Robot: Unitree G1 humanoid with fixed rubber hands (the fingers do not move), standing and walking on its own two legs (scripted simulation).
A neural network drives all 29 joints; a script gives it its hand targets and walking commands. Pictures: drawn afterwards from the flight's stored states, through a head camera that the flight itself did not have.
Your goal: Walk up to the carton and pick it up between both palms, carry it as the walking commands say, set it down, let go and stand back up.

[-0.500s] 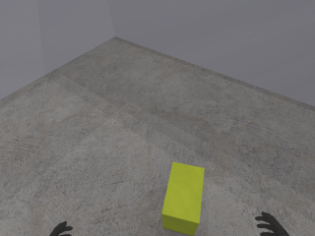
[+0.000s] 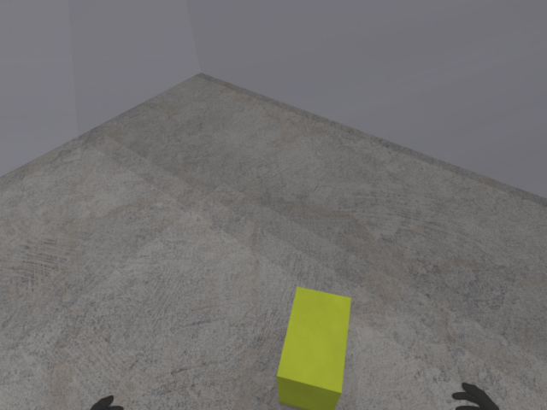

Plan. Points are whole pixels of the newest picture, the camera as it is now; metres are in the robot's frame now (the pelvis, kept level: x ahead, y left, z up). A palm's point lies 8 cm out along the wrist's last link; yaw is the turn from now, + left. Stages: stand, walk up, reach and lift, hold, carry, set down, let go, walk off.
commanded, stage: stand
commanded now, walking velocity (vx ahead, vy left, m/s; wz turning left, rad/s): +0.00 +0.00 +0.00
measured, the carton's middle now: (314, 352) +0.42 -0.09 -0.63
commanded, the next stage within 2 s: none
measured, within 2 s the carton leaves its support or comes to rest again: neither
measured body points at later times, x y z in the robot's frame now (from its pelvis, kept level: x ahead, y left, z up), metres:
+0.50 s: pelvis -0.02 +0.00 +0.00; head -0.02 -0.01 +0.45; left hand +0.09 +0.31 -0.10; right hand +0.08 -0.31 -0.11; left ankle -0.06 +0.12 -0.74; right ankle -0.01 -0.09 -0.74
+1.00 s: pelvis -0.02 +0.00 +0.01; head -0.02 -0.01 +0.46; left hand +0.08 +0.31 -0.11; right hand +0.07 -0.31 -0.12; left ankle -0.06 +0.12 -0.74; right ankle -0.01 -0.10 -0.74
